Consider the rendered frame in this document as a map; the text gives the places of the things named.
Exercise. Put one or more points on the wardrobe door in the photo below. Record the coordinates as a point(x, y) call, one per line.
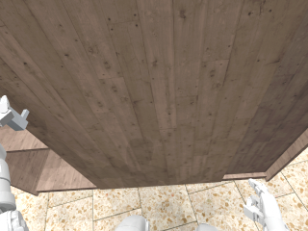
point(282, 115)
point(143, 93)

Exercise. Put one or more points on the right robot hand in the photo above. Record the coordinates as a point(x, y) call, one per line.
point(266, 205)

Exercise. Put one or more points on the left robot hand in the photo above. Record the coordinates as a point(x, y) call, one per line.
point(6, 113)

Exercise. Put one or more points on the robot left upper arm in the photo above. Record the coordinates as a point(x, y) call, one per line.
point(12, 221)

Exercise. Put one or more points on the left robot thigh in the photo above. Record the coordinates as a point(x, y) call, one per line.
point(134, 223)

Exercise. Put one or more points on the robot left forearm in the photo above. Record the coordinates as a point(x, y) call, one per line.
point(7, 198)

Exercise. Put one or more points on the handle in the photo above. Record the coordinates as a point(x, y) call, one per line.
point(19, 122)

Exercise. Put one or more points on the robot right forearm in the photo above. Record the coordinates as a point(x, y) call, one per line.
point(274, 224)

